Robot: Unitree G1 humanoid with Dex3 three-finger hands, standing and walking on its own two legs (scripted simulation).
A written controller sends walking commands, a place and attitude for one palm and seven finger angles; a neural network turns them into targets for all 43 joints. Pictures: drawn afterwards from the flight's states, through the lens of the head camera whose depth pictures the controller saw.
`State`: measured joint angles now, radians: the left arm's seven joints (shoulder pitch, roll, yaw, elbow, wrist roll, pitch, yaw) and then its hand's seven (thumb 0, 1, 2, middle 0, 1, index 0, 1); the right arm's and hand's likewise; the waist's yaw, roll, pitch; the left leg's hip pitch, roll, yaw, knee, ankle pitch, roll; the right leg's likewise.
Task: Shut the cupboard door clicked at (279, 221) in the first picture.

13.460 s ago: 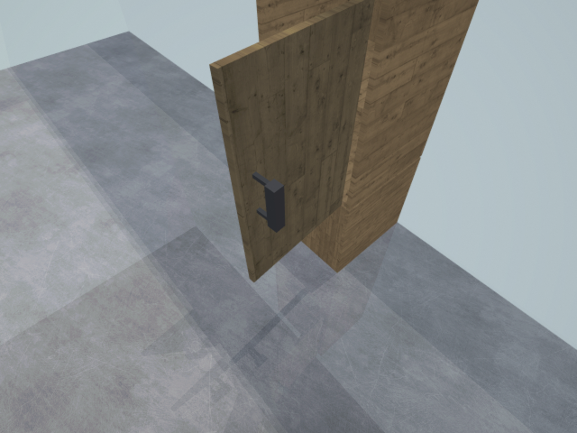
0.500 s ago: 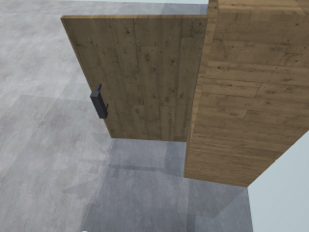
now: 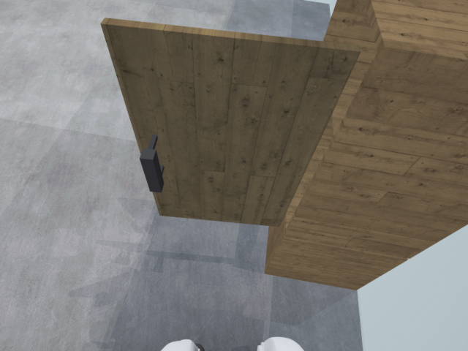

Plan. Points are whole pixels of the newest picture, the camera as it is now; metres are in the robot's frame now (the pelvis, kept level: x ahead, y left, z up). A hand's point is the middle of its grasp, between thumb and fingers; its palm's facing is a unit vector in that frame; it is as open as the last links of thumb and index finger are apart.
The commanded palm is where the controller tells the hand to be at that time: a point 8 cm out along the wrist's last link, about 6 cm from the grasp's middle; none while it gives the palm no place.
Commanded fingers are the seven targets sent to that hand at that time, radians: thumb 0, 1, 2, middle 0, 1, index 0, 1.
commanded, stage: come to a stop and stand still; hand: left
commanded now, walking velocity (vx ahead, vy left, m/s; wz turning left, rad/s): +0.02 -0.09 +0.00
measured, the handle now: (155, 163) +0.47 +0.21 -0.03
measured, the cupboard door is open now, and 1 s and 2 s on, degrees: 95 95 95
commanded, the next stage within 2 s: look again from close up in 0.46 s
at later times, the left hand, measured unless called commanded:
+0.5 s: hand out of the picture -0.02 +0.13 -0.17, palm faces +0.05 -0.98 -0.18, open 7.3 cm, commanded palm none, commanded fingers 0.00 0.90 0.90 -0.20 -0.30 -0.20 -0.30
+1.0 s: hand out of the picture +0.01 +0.18 -0.16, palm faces -0.03 -0.96 -0.27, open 7.4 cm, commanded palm none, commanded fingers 0.00 0.90 0.90 -0.20 -0.30 -0.20 -0.30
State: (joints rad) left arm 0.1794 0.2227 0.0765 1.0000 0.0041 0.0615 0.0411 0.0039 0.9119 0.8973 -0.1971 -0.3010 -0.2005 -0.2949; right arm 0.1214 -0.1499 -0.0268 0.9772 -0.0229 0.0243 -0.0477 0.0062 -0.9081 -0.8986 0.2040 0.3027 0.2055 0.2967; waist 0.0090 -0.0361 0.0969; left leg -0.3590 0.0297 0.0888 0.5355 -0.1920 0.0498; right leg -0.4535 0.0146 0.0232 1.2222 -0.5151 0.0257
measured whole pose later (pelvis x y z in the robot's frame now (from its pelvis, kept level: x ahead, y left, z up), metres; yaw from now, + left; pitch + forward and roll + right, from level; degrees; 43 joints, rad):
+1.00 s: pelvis -0.02 -0.02 +0.00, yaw -2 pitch +0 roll +1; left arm 0.26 0.20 -0.01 1.04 0.01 0.00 0.04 0.00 0.91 0.90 -0.20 -0.30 -0.20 -0.29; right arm 0.22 -0.20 0.01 1.02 -0.02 0.00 -0.01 0.01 -0.93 -0.90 0.20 0.30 0.20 0.30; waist 0.00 0.02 0.03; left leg -0.26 -0.01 0.08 0.52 -0.25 0.03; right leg -0.16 -0.08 0.00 0.53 -0.36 0.05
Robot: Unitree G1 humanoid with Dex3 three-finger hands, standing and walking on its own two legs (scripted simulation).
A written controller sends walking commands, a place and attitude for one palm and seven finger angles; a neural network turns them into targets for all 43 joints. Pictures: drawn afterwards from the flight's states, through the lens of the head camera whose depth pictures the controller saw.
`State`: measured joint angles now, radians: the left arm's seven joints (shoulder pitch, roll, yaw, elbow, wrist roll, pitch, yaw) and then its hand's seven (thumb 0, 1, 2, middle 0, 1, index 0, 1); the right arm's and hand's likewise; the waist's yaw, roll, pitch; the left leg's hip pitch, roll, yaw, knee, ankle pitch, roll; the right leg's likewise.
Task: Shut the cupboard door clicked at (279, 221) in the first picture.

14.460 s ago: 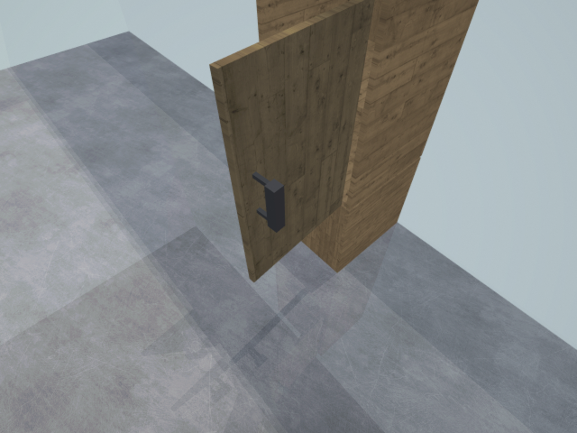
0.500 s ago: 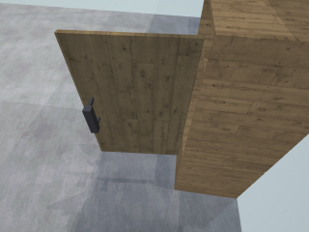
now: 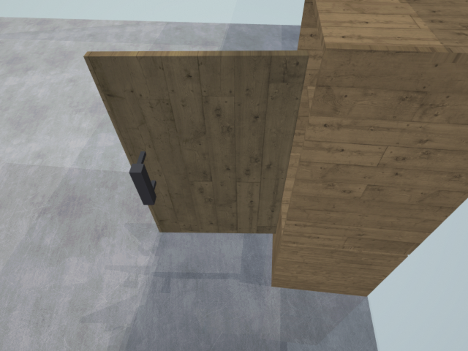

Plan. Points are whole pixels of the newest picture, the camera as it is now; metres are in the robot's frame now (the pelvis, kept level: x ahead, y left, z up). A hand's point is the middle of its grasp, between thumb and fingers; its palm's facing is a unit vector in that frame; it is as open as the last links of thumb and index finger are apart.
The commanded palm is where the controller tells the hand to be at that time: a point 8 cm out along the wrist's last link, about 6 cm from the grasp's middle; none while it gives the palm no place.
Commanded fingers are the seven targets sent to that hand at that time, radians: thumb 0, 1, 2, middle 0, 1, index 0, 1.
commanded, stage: look again from close up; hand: left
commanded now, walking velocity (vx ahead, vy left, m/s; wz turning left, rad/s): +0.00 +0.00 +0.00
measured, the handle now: (146, 178) +0.48 +0.24 -0.03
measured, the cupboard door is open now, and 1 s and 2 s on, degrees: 95 95 95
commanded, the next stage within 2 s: raise the hand and make a fist in 0.08 s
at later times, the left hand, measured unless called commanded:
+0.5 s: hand (144, 324) +0.17 +0.17 -0.04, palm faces +0.04 -1.00 -0.06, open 6.7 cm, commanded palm +0.11 +0.22 -0.06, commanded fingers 0.00 0.90 0.90 -0.49 -0.62 -0.49 -0.62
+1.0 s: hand (139, 336) +0.16 +0.17 -0.05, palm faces +0.04 -1.00 -0.04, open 4.2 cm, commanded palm +0.12 +0.22 -0.05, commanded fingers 0.00 0.90 0.90 -0.95 -1.12 -0.95 -1.12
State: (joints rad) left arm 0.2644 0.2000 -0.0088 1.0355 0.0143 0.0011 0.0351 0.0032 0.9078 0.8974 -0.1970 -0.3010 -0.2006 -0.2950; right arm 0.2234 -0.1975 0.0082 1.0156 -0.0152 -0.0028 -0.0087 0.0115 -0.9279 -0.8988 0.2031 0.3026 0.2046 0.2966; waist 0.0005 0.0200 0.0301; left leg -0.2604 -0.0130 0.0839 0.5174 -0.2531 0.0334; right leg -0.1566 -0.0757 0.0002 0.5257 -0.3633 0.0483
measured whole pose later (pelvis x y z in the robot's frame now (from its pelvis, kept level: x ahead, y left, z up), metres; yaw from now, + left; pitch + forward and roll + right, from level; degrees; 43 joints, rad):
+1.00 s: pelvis -0.06 -0.04 -0.10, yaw +1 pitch +16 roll -2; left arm 0.39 0.24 0.22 0.01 -0.33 -0.36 -0.32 0.02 0.90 0.90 -0.77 -0.93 -0.78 -0.92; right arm 0.27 -0.19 -0.02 0.59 0.03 -0.23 -0.08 0.02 -0.90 -0.90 0.21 0.30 0.21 0.30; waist 0.00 0.05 -0.16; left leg -1.05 0.07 -0.03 1.22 -0.45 -0.02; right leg -0.91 0.00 -0.06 1.23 -0.60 -0.01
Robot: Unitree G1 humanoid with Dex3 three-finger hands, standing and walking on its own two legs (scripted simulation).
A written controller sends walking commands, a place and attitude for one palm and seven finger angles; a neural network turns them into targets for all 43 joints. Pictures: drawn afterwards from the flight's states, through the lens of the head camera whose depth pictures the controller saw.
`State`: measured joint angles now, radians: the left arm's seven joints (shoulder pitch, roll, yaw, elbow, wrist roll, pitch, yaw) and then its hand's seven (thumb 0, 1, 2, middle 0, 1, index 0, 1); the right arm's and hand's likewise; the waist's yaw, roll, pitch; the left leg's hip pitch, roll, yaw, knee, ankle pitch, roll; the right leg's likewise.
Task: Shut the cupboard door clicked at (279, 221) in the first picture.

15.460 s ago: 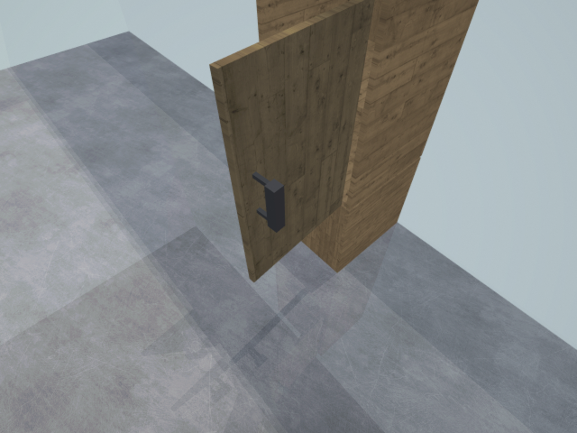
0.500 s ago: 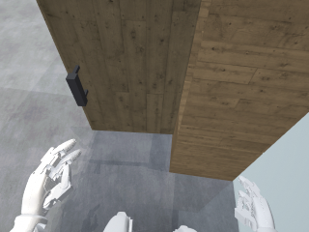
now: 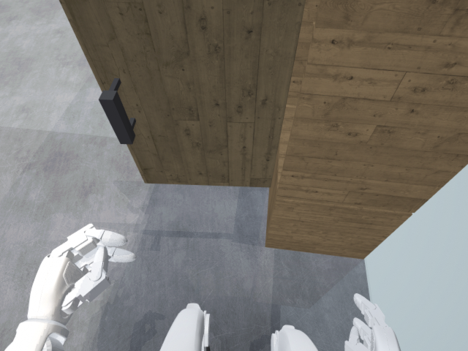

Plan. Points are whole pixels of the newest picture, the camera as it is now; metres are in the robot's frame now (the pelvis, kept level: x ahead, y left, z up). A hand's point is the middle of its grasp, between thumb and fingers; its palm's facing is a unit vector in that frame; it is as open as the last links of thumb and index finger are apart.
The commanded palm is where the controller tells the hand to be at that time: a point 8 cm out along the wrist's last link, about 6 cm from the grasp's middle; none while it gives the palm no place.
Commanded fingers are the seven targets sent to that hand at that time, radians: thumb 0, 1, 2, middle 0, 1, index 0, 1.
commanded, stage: raise the hand and make a fist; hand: left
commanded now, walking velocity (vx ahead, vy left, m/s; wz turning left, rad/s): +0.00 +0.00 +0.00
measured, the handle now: (121, 111) +0.54 +0.27 +0.07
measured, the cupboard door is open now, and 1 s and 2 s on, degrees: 95 95 95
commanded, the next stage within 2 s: bring the fist close to the handle in 1.10 s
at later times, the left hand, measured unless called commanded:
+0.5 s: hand (93, 280) +0.21 +0.21 +0.07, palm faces +0.02 -1.00 -0.04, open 3.1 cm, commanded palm +0.19 +0.26 +0.07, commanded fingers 0.00 0.90 0.90 -1.30 -1.50 -1.30 -1.50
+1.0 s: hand (108, 270) +0.23 +0.19 +0.07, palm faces +0.00 -1.00 -0.04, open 3.1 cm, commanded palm +0.20 +0.25 +0.07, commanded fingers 0.00 0.90 0.90 -1.30 -1.50 -1.30 -1.50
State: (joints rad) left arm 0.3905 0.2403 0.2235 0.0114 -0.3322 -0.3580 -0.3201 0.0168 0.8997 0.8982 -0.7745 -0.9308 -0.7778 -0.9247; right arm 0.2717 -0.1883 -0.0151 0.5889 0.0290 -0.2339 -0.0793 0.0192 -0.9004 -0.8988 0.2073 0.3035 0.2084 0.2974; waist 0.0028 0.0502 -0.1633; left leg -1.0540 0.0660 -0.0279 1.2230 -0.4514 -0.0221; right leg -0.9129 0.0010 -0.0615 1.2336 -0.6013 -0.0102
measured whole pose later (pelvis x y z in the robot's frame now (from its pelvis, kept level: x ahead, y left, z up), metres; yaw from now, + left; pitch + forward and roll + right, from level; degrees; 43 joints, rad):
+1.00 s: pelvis +0.01 +0.01 +0.01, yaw +1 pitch +14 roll -3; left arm 0.39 0.24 0.15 -0.03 -0.30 -0.38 -0.26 0.02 0.90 0.90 -1.30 -1.50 -1.30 -1.50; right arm 0.27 -0.24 0.00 0.51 0.02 -0.17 -0.06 0.02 -0.90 -0.90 0.20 0.30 0.21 0.30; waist 0.00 0.05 -0.16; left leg -1.00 0.06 -0.03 1.20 -0.45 -0.01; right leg -0.84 0.00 -0.07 1.19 -0.60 0.00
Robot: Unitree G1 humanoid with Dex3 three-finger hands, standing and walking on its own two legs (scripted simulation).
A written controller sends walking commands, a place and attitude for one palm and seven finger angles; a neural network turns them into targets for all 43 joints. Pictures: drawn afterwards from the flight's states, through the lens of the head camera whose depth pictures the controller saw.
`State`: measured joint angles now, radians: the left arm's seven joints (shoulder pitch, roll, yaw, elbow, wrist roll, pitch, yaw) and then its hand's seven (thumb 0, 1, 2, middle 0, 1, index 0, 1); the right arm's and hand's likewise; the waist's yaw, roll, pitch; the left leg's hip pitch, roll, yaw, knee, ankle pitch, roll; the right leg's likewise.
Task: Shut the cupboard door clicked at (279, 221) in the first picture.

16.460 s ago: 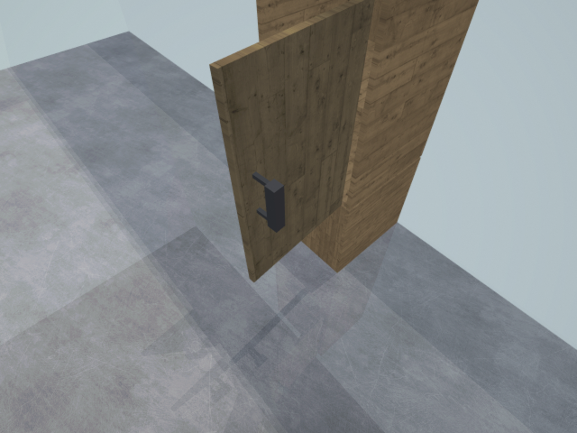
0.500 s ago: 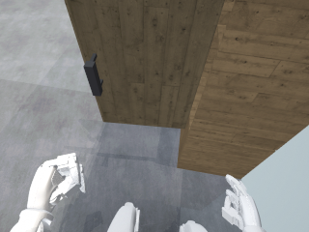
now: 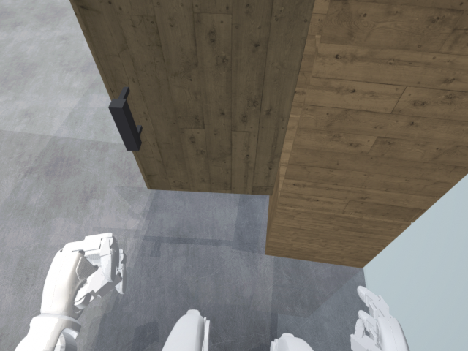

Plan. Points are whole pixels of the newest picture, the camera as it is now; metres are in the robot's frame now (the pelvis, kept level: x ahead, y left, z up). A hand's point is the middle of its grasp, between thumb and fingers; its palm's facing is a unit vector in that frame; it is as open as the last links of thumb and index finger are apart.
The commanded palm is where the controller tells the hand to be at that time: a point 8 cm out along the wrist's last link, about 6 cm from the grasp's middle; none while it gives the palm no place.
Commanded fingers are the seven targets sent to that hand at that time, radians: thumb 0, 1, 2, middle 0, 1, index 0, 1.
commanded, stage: raise the hand and make a fist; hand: left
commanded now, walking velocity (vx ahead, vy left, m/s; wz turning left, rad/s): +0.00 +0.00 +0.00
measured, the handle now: (129, 119) +0.54 +0.26 +0.06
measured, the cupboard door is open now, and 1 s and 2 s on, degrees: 95 95 94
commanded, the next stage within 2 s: bring the fist close to the handle in 0.10 s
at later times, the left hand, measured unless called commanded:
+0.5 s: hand (122, 235) +0.28 +0.20 +0.06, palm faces -0.02 -1.00 -0.03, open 3.1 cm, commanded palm +0.27 +0.25 +0.06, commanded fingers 0.00 0.90 0.90 -1.30 -1.50 -1.30 -1.50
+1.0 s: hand (128, 178) +0.39 +0.22 +0.06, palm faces +0.02 -1.00 -0.02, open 3.1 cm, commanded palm +0.37 +0.27 +0.06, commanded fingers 0.00 0.90 0.90 -1.30 -1.50 -1.30 -1.50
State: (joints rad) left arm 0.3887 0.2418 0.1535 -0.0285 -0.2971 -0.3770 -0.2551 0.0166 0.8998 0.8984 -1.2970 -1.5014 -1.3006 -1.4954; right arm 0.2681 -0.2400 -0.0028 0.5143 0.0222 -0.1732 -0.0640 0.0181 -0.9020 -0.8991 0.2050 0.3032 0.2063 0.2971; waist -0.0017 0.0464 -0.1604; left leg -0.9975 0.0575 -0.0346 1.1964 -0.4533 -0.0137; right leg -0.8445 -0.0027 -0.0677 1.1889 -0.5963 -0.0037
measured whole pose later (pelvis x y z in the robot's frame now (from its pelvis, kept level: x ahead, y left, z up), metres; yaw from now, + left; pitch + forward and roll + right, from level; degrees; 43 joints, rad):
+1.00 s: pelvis +0.00 +0.01 +0.00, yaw -1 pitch +17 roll -2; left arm -0.37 0.35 0.31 0.67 -0.24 -0.38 -0.29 0.02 0.90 0.90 -1.30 -1.50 -1.30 -1.50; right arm 0.27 -0.26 0.01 0.63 0.02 -0.11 -0.06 0.01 -0.90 -0.90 0.21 0.30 0.21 0.30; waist -0.05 0.03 -0.14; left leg -1.03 0.06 -0.01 1.16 -0.43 -0.01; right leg -0.90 0.00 -0.05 1.16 -0.56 0.00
